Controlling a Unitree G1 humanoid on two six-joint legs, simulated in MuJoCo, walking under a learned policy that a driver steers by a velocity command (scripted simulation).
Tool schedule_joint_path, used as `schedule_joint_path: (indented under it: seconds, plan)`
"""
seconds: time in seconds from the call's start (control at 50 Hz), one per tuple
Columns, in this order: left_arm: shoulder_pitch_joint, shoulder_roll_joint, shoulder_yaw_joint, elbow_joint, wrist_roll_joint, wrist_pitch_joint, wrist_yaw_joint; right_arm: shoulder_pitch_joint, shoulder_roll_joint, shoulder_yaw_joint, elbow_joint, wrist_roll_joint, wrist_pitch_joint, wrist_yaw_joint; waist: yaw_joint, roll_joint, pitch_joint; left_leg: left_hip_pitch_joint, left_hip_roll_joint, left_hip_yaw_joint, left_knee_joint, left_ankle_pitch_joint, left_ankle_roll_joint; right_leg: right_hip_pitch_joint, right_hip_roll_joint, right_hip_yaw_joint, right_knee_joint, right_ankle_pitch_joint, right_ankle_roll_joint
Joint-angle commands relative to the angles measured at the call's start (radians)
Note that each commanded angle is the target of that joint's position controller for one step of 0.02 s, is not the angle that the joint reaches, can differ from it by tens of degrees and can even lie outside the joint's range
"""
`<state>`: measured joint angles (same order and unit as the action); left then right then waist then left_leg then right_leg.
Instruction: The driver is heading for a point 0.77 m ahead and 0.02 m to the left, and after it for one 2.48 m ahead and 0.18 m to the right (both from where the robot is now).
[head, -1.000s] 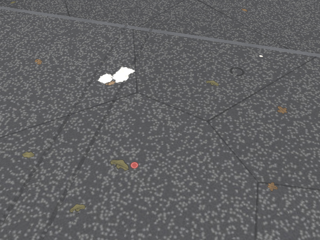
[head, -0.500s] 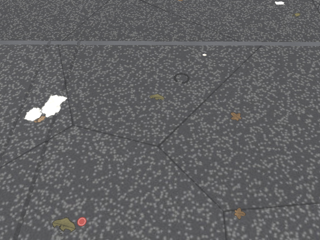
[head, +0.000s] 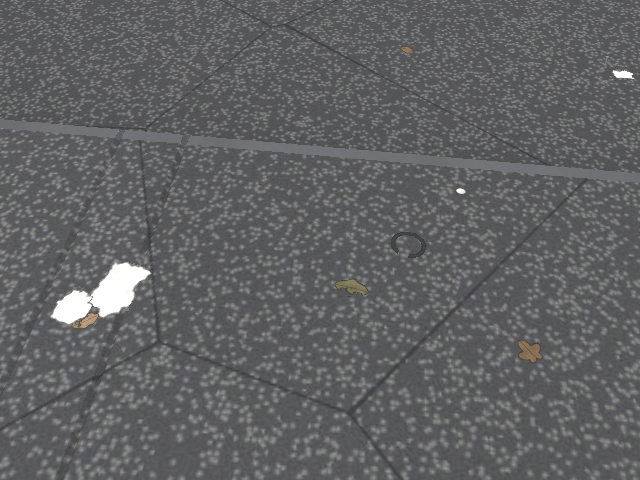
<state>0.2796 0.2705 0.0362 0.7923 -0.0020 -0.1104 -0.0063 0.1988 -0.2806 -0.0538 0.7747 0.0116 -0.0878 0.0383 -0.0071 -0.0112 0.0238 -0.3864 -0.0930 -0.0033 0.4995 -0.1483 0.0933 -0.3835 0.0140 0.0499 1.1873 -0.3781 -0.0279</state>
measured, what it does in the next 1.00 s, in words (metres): walks ahead: right foot, then left foot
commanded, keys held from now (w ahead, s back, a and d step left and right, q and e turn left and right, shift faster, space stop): w+q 0.18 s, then w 0.14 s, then no key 0.44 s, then w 0.24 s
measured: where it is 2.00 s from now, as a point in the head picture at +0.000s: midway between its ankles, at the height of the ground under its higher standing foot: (283, 360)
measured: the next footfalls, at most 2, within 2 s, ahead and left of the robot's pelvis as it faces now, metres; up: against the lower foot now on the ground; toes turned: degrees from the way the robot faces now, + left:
right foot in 0.38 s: +0.40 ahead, -0.10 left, +0.00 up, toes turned +11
left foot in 0.74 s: +0.38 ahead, +0.14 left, +0.00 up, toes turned +10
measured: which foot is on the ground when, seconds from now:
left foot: down 0.00-0.40, up 0.42-0.72, down 0.74-0.98, up 1.00-1.00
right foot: up 0.00-0.36, down 0.38-1.00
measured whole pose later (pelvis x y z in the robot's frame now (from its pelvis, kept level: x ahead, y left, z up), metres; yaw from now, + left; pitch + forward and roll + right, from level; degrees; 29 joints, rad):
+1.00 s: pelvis +0.38 +0.00 +0.00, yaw +12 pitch +1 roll +0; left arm 0.28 0.25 0.04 0.84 -0.01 -0.08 -0.02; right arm 0.26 -0.24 -0.05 0.75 0.02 -0.02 -0.02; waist 0.01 0.01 -0.03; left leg -0.30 0.01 -0.04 0.62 -0.33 0.00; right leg -0.24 0.02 -0.04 0.57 -0.34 -0.06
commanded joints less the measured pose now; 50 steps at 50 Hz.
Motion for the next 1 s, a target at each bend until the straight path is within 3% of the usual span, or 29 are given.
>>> schedule_joint_path:
  seconds: [0.02,0.08,0.18,0.28,0.32,0.34,0.36,0.38,0.4,0.42,0.44,0.46,0.48,0.5,0.54,0.58,0.64,0.7,0.74,0.76,0.78,0.8,0.84,0.88,0.9,0.94,0.96,0.98,1.0]
  plan:
    - [-0.042,0.126,0.038,-0.117,0.020,-0.022,0.009,0.029,-0.108,-0.024,-0.077,-0.009,0.000,-0.008,0.014,0.025,-0.064,0.238,0.270,-0.411,-0.271,0.124,0.197,-0.263,-0.103,0.046,-0.057,0.071,0.016]
    - [-0.047,0.093,0.033,-0.137,0.024,0.002,0.022,0.052,-0.134,-0.035,-0.081,-0.003,-0.002,-0.021,0.024,0.059,-0.058,0.151,0.231,-0.320,-0.291,0.250,0.205,-0.241,-0.099,0.015,-0.183,0.138,0.059]
    - [-0.235,0.051,0.018,-0.189,0.017,-0.003,0.020,0.140,-0.150,-0.043,-0.060,0.016,0.016,-0.047,-0.046,0.088,-0.045,0.126,0.164,-0.264,-0.256,0.197,0.134,-0.180,-0.038,0.004,-0.532,0.427,0.084]
    - [-0.333,0.071,0.021,-0.217,0.003,-0.026,-0.011,0.218,-0.129,-0.033,-0.028,0.013,0.030,-0.053,-0.090,0.104,-0.033,0.273,0.228,-0.347,-0.178,0.146,0.118,-0.162,-0.019,0.008,-0.684,0.436,0.052]
    - [-0.320,0.090,0.029,-0.220,0.002,-0.034,-0.015,0.210,-0.140,-0.037,-0.027,0.008,0.036,-0.054,-0.073,0.126,-0.029,0.332,0.257,-0.387,-0.136,0.202,0.107,-0.137,-0.014,0.001,-0.720,0.349,0.021]
    - [-0.274,0.101,0.036,-0.210,0.009,-0.039,-0.013,0.192,-0.137,-0.037,-0.028,0.006,0.041,-0.055,-0.044,0.137,-0.035,0.348,0.241,-0.382,-0.081,0.318,0.089,-0.076,-0.001,-0.014,-0.763,0.340,-0.003]
    - [-0.183,0.123,0.048,-0.189,0.023,-0.044,-0.008,0.168,-0.122,-0.031,-0.038,0.004,0.043,-0.056,0.007,0.133,-0.093,0.343,0.189,-0.343,0.032,0.478,0.055,0.067,-0.006,-0.020,-0.805,0.420,-0.038]
    - [-0.043,0.173,0.060,-0.173,0.044,-0.050,-0.002,0.134,-0.091,-0.017,-0.069,-0.010,0.038,-0.056,0.072,0.081,-0.230,0.229,0.138,-0.292,0.248,0.426,0.011,0.330,-0.137,0.081,-0.729,0.684,-0.108]
    - [0.084,0.235,0.077,-0.147,0.057,-0.037,0.000,0.274,-0.041,0.002,-0.054,-0.006,0.025,-0.055,0.069,-0.156,-0.381,-0.094,-0.005,-0.189,0.609,-0.022,-0.073,0.710,-0.364,0.368,-0.665,0.958,-0.293]
    - [0.135,0.178,0.068,-0.115,0.022,-0.022,-0.010,0.337,-0.076,0.001,-0.037,-0.003,0.018,-0.049,0.063,-0.263,-0.435,-0.236,-0.024,-0.203,0.764,-0.513,-0.100,0.749,-0.465,0.571,-0.724,0.930,-0.352]
    - [0.077,0.131,0.054,-0.130,0.001,-0.012,-0.009,0.265,-0.143,-0.019,-0.039,0.009,0.026,-0.049,0.070,-0.136,-0.296,-0.288,0.028,-0.224,0.838,-0.468,-0.112,0.618,-0.427,0.483,-0.745,0.823,-0.304]
    - [-0.002,0.099,0.039,-0.144,0.005,-0.004,-0.010,0.171,-0.145,-0.020,-0.061,0.005,0.037,-0.051,0.057,-0.050,-0.205,-0.293,0.064,-0.184,0.820,-0.409,-0.122,0.492,-0.374,0.367,-0.763,0.829,-0.262]
    - [-0.060,0.072,0.025,-0.143,0.007,0.000,-0.015,0.119,-0.130,-0.020,-0.075,-0.008,0.048,-0.052,0.031,-0.006,-0.127,-0.278,0.099,-0.149,0.744,-0.373,-0.130,0.363,-0.324,0.282,-0.796,0.863,-0.240]
    - [-0.099,0.055,0.016,-0.140,0.009,0.001,-0.018,0.116,-0.111,-0.022,-0.079,-0.015,0.059,-0.053,-0.003,-0.021,-0.102,-0.225,0.137,-0.128,0.657,-0.338,-0.131,0.275,-0.283,0.225,-0.826,0.855,-0.215]
    - [-0.141,0.070,0.019,-0.123,0.025,0.005,-0.022,0.154,-0.043,-0.006,-0.066,-0.012,0.075,-0.056,-0.037,-0.090,-0.099,-0.080,0.135,-0.071,0.502,-0.260,-0.149,0.139,-0.214,0.118,-0.871,0.919,-0.205]
    - [-0.157,0.099,0.027,-0.107,0.027,0.013,-0.016,0.150,-0.022,0.003,-0.063,-0.015,0.075,-0.060,-0.043,-0.116,-0.137,0.017,0.132,-0.049,0.360,-0.177,-0.156,0.109,-0.198,0.060,-0.874,0.970,-0.207]
    - [-0.125,0.114,0.029,-0.075,0.013,0.029,-0.007,0.097,-0.038,-0.001,-0.067,-0.014,0.080,-0.061,-0.017,-0.110,-0.174,0.084,0.126,-0.044,0.226,-0.045,-0.151,0.137,-0.208,0.051,-0.874,0.850,-0.201]
    - [-0.124,0.109,0.022,-0.052,0.006,0.043,-0.007,0.046,-0.050,-0.009,-0.079,-0.019,0.088,-0.062,-0.013,-0.099,-0.136,0.146,0.120,-0.037,0.089,0.003,-0.124,0.113,-0.206,0.074,-0.863,0.577,-0.179]
    - [-0.101,0.079,0.009,-0.033,-0.001,0.046,-0.007,0.026,-0.060,-0.013,-0.088,-0.033,0.086,-0.064,-0.020,-0.070,-0.103,0.228,0.130,-0.052,-0.069,0.119,-0.089,0.084,-0.158,0.079,-0.832,0.347,-0.111]
    - [-0.069,0.057,0.000,-0.026,0.014,0.044,-0.007,0.023,-0.097,-0.020,-0.102,-0.039,0.084,-0.070,-0.003,-0.016,-0.114,0.293,0.206,-0.130,-0.072,0.263,-0.062,0.051,-0.118,0.063,-0.789,0.219,-0.061]
    - [0.024,0.051,0.001,-0.009,0.026,0.040,-0.010,0.013,-0.148,-0.032,-0.106,-0.029,0.091,-0.077,0.058,0.100,-0.132,0.344,0.254,-0.166,-0.034,0.223,-0.017,-0.010,-0.034,0.001,-0.758,0.013,-0.024]
    - [0.014,0.032,-0.006,-0.008,0.018,0.046,-0.004,0.020,-0.125,-0.035,-0.092,-0.014,0.097,-0.073,0.038,0.169,-0.135,0.272,0.241,-0.173,-0.066,-0.109,0.009,0.012,0.008,-0.070,-0.713,-0.037,-0.005]
    - [-0.066,0.059,0.006,-0.024,0.001,0.057,0.007,0.058,-0.115,-0.035,-0.082,-0.014,0.093,-0.062,-0.010,0.190,-0.024,0.154,0.268,-0.287,-0.195,-0.514,0.045,-0.045,0.031,-0.118,-0.577,-0.093,-0.001]
    - [-0.060,0.059,0.011,-0.036,-0.002,0.052,0.006,0.077,-0.131,-0.038,-0.072,-0.005,0.071,-0.057,0.001,0.248,0.027,0.113,0.337,-0.408,-0.260,-0.557,0.094,-0.054,0.009,-0.088,-0.522,-0.069,-0.031]
    - [-0.043,0.060,0.015,-0.031,-0.005,0.042,0.002,0.056,-0.127,-0.037,-0.076,-0.001,0.062,-0.058,0.017,0.246,0.026,0.096,0.341,-0.407,-0.257,-0.514,0.096,-0.022,-0.007,-0.073,-0.540,-0.049,-0.053]
    - [0.025,0.052,0.019,0.001,-0.008,0.024,-0.008,-0.036,-0.104,-0.030,-0.101,0.005,0.058,-0.057,0.072,0.201,0.001,0.015,0.280,-0.306,-0.208,-0.415,0.050,0.147,-0.019,-0.059,-0.672,0.006,-0.091]
    - [0.064,0.076,0.028,0.021,-0.005,0.021,-0.010,-0.079,-0.076,-0.023,-0.119,0.004,0.056,-0.057,0.089,0.132,-0.001,-0.030,0.223,-0.223,-0.116,-0.349,0.012,0.205,-0.059,0.005,-0.746,-0.006,-0.106]
    - [0.117,0.127,0.042,0.041,-0.005,0.019,-0.008,-0.113,-0.024,-0.010,-0.144,0.005,0.045,-0.056,0.095,-0.029,0.011,-0.130,0.116,-0.068,0.086,-0.270,-0.046,0.270,-0.148,0.166,-0.857,-0.138,-0.143]
    - [0.140,0.200,0.061,0.040,-0.003,0.021,-0.013,-0.124,-0.027,-0.009,-0.174,0.013,0.026,-0.056,0.096,-0.209,0.050,-0.280,0.060,0.022,0.251,-0.239,-0.078,0.349,-0.300,0.420,-0.978,-0.179,-0.218]
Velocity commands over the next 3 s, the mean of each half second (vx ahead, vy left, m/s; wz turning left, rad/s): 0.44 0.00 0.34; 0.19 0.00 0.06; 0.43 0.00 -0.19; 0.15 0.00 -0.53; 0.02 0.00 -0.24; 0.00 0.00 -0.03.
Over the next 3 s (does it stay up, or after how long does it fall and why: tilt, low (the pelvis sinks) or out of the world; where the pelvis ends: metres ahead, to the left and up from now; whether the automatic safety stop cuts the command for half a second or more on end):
stays up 0.80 0.12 0.00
